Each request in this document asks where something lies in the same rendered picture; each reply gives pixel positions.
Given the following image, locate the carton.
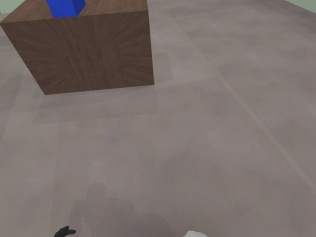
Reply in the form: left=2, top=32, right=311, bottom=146
left=46, top=0, right=86, bottom=18

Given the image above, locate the pedestal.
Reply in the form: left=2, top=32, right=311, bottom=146
left=0, top=0, right=154, bottom=95

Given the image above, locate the robot left hand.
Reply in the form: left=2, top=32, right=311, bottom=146
left=53, top=225, right=76, bottom=237

